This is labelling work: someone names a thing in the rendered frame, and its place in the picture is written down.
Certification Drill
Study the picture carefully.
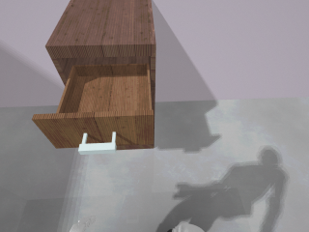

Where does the handle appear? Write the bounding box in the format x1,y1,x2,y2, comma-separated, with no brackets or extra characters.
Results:
78,131,117,155

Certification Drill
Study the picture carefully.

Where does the cabinet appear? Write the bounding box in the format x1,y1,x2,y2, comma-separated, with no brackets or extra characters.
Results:
45,0,156,151

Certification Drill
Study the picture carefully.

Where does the robot left hand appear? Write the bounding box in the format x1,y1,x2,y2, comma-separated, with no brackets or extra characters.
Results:
70,215,97,232

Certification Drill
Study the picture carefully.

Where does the drawer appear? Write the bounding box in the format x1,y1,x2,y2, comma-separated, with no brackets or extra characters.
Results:
32,63,154,149

